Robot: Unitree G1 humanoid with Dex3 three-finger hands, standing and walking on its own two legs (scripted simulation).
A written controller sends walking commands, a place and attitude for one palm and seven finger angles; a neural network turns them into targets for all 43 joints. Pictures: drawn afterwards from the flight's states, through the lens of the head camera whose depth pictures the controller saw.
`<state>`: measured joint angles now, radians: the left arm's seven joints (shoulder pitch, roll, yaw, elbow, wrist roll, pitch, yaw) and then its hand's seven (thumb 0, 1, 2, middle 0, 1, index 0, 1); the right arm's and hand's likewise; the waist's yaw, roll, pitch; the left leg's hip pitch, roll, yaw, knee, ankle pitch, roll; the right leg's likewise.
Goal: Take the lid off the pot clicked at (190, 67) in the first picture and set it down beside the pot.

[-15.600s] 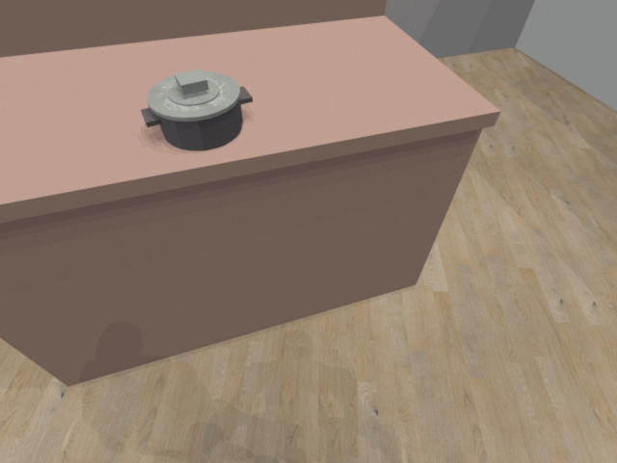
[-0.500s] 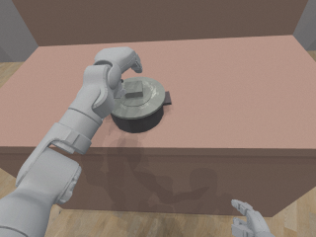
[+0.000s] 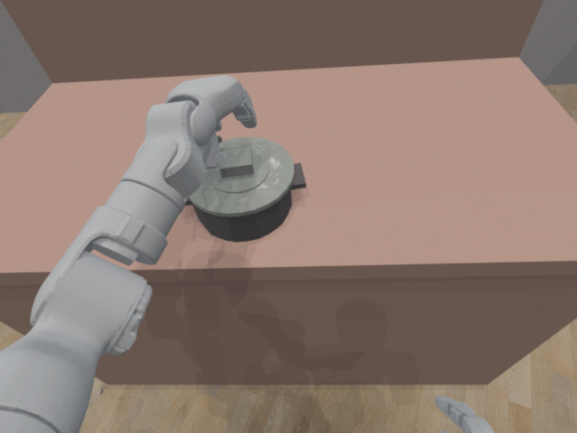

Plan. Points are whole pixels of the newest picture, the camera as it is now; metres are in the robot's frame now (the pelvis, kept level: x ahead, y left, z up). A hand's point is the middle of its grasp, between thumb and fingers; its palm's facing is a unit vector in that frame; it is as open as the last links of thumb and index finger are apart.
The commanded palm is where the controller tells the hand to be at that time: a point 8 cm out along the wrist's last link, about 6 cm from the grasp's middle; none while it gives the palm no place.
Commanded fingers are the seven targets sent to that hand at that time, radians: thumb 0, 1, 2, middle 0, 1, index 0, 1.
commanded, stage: lower the open fingers around the knob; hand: left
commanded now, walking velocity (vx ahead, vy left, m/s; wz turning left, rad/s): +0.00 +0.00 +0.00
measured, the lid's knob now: (236, 160) +0.49 +0.09 +0.12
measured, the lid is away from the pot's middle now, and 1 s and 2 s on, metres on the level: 0.00 0.00 0.01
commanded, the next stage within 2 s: close the fingers and squeeze the knob in 0.78 s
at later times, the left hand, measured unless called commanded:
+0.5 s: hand (235, 158) +0.46 +0.08 +0.14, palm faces -0.32 -0.06 -0.94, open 10.0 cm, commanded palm +0.45 +0.09 +0.20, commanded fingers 0.00 -0.32 1.50 -0.84 -0.08 -0.84 -0.08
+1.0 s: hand (230, 163) +0.46 +0.09 +0.14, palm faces -0.31 -0.08 -0.95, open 10.1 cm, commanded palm +0.44 +0.10 +0.20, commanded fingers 0.00 -0.11 1.13 -0.60 -0.63 -0.60 -0.63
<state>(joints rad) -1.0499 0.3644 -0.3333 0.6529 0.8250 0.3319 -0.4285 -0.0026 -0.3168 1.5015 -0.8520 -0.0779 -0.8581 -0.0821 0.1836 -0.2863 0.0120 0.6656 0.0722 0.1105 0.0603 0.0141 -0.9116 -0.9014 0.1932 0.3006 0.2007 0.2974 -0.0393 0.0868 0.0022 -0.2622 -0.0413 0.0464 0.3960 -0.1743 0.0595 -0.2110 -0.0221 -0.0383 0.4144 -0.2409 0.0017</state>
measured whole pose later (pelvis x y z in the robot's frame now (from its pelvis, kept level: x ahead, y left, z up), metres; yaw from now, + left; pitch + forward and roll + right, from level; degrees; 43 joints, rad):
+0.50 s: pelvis +0.01 +0.00 +0.00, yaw +0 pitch +4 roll +0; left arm -1.05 0.29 -0.37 0.77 0.85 0.34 -0.38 0.00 -0.31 1.50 -0.83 -0.07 -0.86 -0.08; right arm 0.18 -0.27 0.01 0.67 0.06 0.12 0.07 0.01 -0.91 -0.90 0.19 0.30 0.20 0.30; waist -0.05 0.09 -0.01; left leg -0.29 -0.04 0.05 0.41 -0.19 0.06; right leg -0.23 -0.02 -0.04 0.42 -0.25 0.00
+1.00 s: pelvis +0.01 -0.01 +0.00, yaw +0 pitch +3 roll +0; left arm -0.97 0.32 -0.35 0.68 0.84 0.33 -0.38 0.00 -0.26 1.37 -0.75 -0.22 -0.78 -0.23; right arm 0.17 -0.28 0.00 0.65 0.07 0.13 0.07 0.01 -0.91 -0.90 0.19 0.30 0.20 0.30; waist -0.05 0.08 -0.01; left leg -0.28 -0.03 0.04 0.42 -0.20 0.05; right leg -0.22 -0.01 -0.04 0.42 -0.25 -0.01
